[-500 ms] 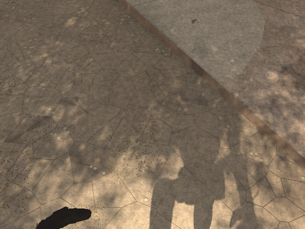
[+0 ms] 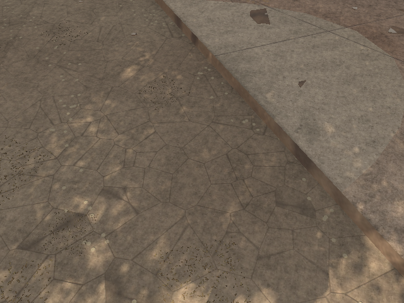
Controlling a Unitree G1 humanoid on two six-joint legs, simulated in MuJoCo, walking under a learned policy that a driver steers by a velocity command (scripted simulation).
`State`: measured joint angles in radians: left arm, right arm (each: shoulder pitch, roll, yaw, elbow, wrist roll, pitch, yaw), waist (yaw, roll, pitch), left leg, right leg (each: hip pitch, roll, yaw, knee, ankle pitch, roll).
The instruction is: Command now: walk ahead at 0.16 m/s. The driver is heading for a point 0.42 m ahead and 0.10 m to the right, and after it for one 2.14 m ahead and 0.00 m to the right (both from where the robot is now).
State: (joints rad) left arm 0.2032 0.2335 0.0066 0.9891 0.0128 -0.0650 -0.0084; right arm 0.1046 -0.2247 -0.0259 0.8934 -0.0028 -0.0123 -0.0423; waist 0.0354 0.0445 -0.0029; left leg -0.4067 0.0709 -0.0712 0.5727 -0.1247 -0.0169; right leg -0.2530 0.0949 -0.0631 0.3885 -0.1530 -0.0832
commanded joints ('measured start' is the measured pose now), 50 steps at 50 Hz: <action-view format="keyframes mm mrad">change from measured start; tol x32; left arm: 1 22 104 16 -26 -13 2 10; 14 -65 91 43 -168 17 -7 -46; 21 454 268 116 -52 14 -4 -25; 50 -222 101 2 -376 43 -14 -22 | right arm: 1 87 -118 -32 -9 -16 -3 -3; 32 -225 -103 -3 -263 -26 -50 107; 39 500 -328 -99 -51 -38 -32 45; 50 288 -198 -68 -66 1 -79 60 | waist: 1 -41 -88 -78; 12 -89 157 -10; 21 176 -392 41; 37 -210 -152 -124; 40 -108 304 -224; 50 -48 -35 152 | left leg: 1 246 25 1 -128 35 43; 4 18 33 -80 -227 -608 126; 16 280 207 -83 -437 -439 149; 23 -613 -23 47 558 -251 25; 34 -22 -70 201 9 147 104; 38 561 -137 173 73 -147 184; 39 698 64 -244 -38 -519 280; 40 718 194 -838 -343 -671 347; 50 -2 -21 -332 -500 -161 316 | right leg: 1 -86 -202 173 -70 -179 -53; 4 -149 -142 153 -28 -600 -43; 18 80 -70 -56 107 -124 -55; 21 541 -381 783 -228 -480 -263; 33 178 -253 225 -388 317 -106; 37 261 -267 63 202 1065 -43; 40 -471 16 143 1136 -265 4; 50 -325 -194 83 462 71 135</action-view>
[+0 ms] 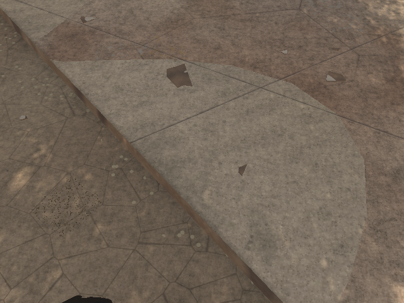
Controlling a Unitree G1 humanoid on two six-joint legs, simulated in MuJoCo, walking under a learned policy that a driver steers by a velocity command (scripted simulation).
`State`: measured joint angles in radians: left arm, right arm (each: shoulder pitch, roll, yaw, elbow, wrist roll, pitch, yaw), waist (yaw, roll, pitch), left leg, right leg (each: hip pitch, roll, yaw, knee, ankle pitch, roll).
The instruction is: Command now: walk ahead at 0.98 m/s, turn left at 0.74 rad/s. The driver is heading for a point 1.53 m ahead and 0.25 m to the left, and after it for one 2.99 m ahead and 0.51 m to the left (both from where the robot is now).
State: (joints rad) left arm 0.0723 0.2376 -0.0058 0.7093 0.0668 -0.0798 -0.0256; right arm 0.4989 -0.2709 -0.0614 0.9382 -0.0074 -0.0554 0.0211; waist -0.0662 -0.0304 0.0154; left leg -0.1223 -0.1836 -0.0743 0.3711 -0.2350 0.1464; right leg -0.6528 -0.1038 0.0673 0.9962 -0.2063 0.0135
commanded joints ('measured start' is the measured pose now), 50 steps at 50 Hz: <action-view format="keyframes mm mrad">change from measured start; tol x32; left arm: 1 -135 87 9 -111 -17 -2 -11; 7 -184 107 12 -161 -36 -12 -2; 11 428 309 97 -48 -12 -22 72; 50 15 23 5 -54 -59 73 -16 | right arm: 1 -95 -161 -39 -115 6 -37 -2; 27 -563 -62 52 -389 -33 28 80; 32 -66 -203 -10 -226 -60 17 22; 50 -110 -90 29 -69 -24 -62 -36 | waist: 1 35 41 131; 10 204 63 -209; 12 160 -384 -484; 26 62 6 148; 34 -58 228 -475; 50 136 46 99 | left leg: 1 -280 215 -311 -295 10 133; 9 33 222 -309 149 788 11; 12 -540 28 -94 969 -259 -44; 13 -670 146 -47 1036 -172 -25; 30 -213 60 224 305 91 43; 34 676 615 -673 84 -14 152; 39 22 431 -173 -146 119 38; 50 142 322 345 -224 1011 -151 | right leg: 1 109 21 -58 -232 198 44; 10 755 87 -30 -490 44 -34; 13 1054 -370 770 -732 -666 -187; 27 502 -118 -261 -990 609 -94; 31 668 -172 -274 -416 1296 -105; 32 509 -139 -272 -107 1104 -103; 33 239 5 -216 287 -128 -97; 34 -23 133 -5 596 -322 -98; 50 -180 46 -236 240 7 -185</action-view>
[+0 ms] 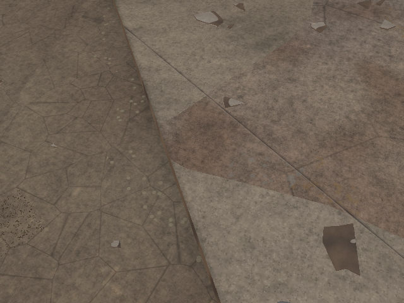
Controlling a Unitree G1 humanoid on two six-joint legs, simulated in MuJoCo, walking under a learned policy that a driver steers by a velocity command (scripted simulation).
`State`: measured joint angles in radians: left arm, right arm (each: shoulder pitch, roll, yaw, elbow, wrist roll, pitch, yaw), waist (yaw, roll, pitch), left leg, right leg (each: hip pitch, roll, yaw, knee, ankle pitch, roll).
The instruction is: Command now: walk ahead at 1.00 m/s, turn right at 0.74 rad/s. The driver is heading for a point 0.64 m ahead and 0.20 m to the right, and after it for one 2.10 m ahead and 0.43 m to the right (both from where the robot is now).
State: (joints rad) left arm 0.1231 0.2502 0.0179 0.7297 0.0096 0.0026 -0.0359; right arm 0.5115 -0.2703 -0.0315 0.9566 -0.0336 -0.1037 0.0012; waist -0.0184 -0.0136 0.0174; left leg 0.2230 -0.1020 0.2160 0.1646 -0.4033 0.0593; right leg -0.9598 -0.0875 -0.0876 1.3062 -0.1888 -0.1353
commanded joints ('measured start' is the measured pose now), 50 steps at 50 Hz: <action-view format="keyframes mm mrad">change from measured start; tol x64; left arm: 1 -54 24 -22 -81 -4 -8 -11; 50 -123 100 67 -69 -14 -74 86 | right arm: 1 -128 -108 -1 -98 3 -11 -29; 50 -180 -3 -35 -243 41 86 4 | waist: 1 96 38 82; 50 -39 -108 -96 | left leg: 1 -227 253 63 6 1391 -61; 5 -243 319 -6 637 1809 -57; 8 -1022 51 -225 1569 -27 -139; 22 -27 402 -464 499 944 -107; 25 -357 656 -885 -50 -476 114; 35 -249 342 -188 316 1805 41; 38 -781 43 -443 1259 -200 -77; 50 -700 175 -179 613 454 -103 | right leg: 1 246 69 -137 -171 -2 -44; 7 1344 44 305 -764 196 -326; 15 239 166 273 -918 -48 -128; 26 -436 56 192 976 -228 52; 35 617 172 -14 -431 -80 -1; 38 1498 -396 698 -597 1597 -272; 50 691 -130 -126 -971 451 -38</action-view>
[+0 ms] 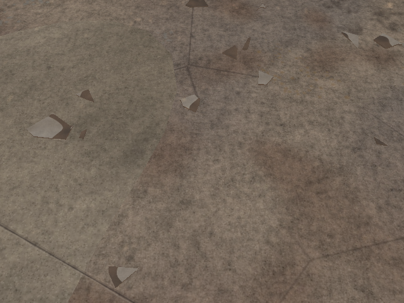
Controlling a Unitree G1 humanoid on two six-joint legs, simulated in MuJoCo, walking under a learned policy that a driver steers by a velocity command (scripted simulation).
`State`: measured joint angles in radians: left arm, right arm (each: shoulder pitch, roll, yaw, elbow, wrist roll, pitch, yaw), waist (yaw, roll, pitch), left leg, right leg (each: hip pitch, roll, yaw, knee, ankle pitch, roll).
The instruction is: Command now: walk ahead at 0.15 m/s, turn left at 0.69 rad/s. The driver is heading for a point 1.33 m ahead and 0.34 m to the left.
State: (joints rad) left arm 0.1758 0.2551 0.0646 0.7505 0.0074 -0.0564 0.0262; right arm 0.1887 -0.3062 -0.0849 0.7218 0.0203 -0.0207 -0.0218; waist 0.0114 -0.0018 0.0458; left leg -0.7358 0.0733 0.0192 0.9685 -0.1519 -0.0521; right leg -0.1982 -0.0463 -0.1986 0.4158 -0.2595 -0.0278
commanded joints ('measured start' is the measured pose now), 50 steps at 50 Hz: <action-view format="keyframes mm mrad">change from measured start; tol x16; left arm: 1 -171 110 24 -84 -26 -11 26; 50 79 146 42 -60 2 49 -44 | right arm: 1 130 12 14 -21 -12 8 44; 8 173 -303 -88 -111 -48 7 34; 14 -37 -132 -37 -238 -13 15 9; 43 -97 -25 20 -248 -6 -17 19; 50 117 -26 27 -150 -54 -11 34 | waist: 1 -66 -124 -137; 6 -144 -29 -154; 8 -6 376 -203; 9 -49 267 -441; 12 -28 6 -234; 30 -21 155 -171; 33 -27 -293 -113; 50 -67 -65 -13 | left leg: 1 276 2 20 -227 215 18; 6 507 -118 110 -397 118 157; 8 808 170 -532 -452 856 417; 9 903 265 -794 -612 472 506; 12 645 151 -604 -656 -17 329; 30 441 -20 -542 -513 -3 206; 33 215 -253 -215 -33 -485 33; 38 39 -140 -95 245 -223 -13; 43 133 -77 -14 -61 -172 12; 50 789 -126 55 -589 -95 90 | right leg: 1 -36 -202 -9 -62 516 -138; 6 0 -191 -33 324 552 -28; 8 -458 103 61 974 -478 113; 9 -514 121 307 1076 -435 89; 13 -470 41 354 826 -156 31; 30 -78 72 276 78 82 22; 33 -39 -324 750 -152 293 -268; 38 67 -176 622 -217 -418 -153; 47 -93 -86 421 -229 -284 -136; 50 -379 -33 432 -35 -288 -114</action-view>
